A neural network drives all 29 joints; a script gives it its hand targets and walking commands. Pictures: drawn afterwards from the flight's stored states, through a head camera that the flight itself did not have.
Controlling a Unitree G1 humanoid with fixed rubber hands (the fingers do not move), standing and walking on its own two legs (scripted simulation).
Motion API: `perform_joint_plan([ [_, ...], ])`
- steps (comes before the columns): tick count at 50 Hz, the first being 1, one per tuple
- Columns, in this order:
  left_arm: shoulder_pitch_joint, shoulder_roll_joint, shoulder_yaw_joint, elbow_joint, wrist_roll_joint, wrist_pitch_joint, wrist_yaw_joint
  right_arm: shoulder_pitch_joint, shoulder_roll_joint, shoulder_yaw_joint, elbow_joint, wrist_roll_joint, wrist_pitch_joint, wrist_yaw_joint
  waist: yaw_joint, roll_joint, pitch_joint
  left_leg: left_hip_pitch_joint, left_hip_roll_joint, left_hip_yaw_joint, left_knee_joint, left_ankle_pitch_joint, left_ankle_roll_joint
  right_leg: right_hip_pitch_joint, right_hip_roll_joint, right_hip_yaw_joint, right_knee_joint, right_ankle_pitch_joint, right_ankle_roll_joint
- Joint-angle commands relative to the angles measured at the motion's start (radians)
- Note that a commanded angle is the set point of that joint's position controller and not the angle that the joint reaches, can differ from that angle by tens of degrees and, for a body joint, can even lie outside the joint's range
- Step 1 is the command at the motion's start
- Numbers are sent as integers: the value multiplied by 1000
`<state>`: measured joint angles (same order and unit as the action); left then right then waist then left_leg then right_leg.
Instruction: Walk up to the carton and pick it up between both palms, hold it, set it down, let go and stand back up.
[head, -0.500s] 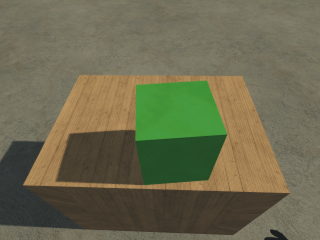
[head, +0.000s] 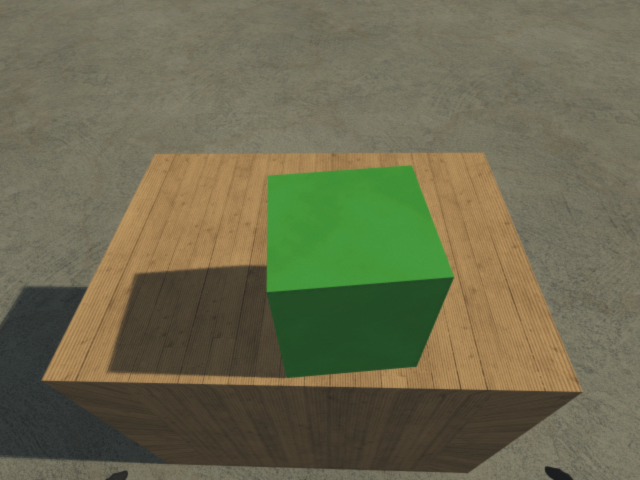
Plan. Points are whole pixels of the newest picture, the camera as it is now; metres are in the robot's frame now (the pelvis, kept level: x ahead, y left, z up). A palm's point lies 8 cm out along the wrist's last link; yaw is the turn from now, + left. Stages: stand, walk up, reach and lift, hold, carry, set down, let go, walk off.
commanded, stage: walk up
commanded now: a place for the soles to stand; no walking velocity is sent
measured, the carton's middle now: (346, 276) +0.40 -0.02 -0.01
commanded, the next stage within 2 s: reach and lift in 0.08 s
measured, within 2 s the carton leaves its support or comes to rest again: neither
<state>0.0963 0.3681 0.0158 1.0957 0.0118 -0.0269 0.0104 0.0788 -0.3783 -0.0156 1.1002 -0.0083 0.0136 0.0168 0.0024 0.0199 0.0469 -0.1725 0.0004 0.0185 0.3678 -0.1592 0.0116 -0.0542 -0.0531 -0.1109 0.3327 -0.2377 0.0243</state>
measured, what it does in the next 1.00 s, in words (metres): stands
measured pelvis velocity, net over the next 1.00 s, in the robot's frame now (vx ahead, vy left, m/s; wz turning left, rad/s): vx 0.00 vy -0.02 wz -0.09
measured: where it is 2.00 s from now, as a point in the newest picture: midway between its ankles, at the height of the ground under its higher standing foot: outside the picture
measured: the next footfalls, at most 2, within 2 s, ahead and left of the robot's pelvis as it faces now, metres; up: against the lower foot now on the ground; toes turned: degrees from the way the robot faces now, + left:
none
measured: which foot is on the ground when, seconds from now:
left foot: down 0.00-1.00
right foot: down 0.00-1.00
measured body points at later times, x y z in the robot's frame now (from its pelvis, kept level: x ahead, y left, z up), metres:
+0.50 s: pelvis -0.01 -0.03 -0.01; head +0.01 -0.01 +0.44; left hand +0.18 +0.24 -0.09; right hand +0.14 -0.32 -0.09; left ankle +0.03 +0.11 -0.75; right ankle -0.04 -0.13 -0.75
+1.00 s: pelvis +0.00 -0.02 +0.00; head +0.00 -0.01 +0.45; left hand +0.20 +0.23 -0.05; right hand +0.16 -0.27 -0.06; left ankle +0.03 +0.11 -0.75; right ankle -0.04 -0.13 -0.75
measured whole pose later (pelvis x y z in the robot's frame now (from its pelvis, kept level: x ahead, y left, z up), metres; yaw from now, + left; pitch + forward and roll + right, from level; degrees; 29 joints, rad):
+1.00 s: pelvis +0.00 -0.02 +0.00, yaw -5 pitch -4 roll +0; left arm 0.24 0.25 0.09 0.28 -0.02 0.26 0.01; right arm 0.26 -0.23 -0.03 0.48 0.05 -0.09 0.02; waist 0.03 -0.03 0.07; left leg -0.10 0.05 0.10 0.34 -0.17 -0.02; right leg -0.04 -0.01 -0.02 0.36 -0.25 0.00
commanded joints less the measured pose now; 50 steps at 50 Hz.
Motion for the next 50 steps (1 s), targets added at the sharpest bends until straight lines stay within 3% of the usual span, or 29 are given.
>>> perform_joint_plan([
  [1, -30, 199, 39, -47, 0, -14, 8, -53, -182, -32, -55, 2, -17, -9, 3, -19, -81, 25, 120, -105, -48, 161, 23, -1, -102, 87, -63, 154, -38],
  [4, -27, 203, 40, -53, 1, -13, 7, -53, -187, -34, -58, 1, -16, -9, 5, -7, -77, 24, 119, -105, -45, 172, 24, -4, -102, 85, -59, 159, -40],
  [5, -378, 141, 45, -404, -59, 198, 11, -403, -12, -128, -100, -87, -156, 10, -21, -74, -57, -61, 43, 66, 85, -142, -50, -233, 41, 0, 84, -126, -46],
  [6, -370, 139, 26, -491, -26, 292, 32, -312, -52, -145, -103, -100, -143, 38, -34, -52, -49, -73, 50, 75, 119, -161, -53, -265, 34, 10, 133, -132, -63],
  [9, -251, 148, 43, -610, 41, 474, 17, -205, -132, -129, -164, -66, -117, 61, -31, -38, -126, -3, 55, 74, 177, -62, -48, -234, 47, -8, 198, -9, -48],
  [13, -48, 91, 103, -731, 97, 550, 1, -81, -186, -117, -220, 8, -104, 62, -18, 53, -224, 162, 50, 37, 229, 324, -86, -194, 90, -25, 212, 257, -58],
  [14, -5, 86, 122, -746, 113, 552, -3, -66, -190, -113, -243, 14, -106, 60, -10, 48, -206, 172, 39, 34, 216, 349, -88, -167, 96, -23, 194, 278, -56],
  [18, 32, 87, 169, -771, 135, 535, 0, -74, -176, -80, -342, 38, -95, 61, 45, -2, -113, 135, 11, 57, 131, 235, -63, -90, 95, 8, 125, 283, -32],
  [21, -10, 84, 184, -775, 123, 516, 4, -70, -127, -62, -401, 37, -79, 61, 57, -38, -54, 89, -8, 81, 91, 128, -38, -91, 77, 41, 88, 235, -18],
  [26, -54, 98, 189, -822, 74, 443, 5, -5, -38, -44, -498, 34, -90, 45, 43, -52, -56, 78, -25, 108, 56, 30, -17, -103, 40, 89, 46, 222, 6],
  [30, -56, 100, 159, -860, 25, 388, 1, 44, -6, -64, -558, 24, -113, 26, 0, -31, -53, 111, -28, 107, 30, 8, -22, -125, 32, 96, 10, 187, 10],
  [39, 35, 82, 149, -887, -16, 312, -14, 100, 34, -70, -680, 29, -125, -23, 13, -47, -53, 189, -25, 98, -10, 118, -25, -131, 55, 79, -33, 210, 14],
  [47, 102, 11, 130, -935, -31, 266, 2, 125, 20, -73, -741, 52, -129, -9, 33, -44, -64, 233, -13, 75, -26, 224, -37, -136, 83, 73, -68, 183, -15],
  [50, 136, -20, 118, -969, -34, 227, 17, 152, 33, -63, -766, 73, -145, 9, 45, -16, -66, 242, -11, 72, -30, 256, -45, -139, 86, 77, -73, 178, -23],
])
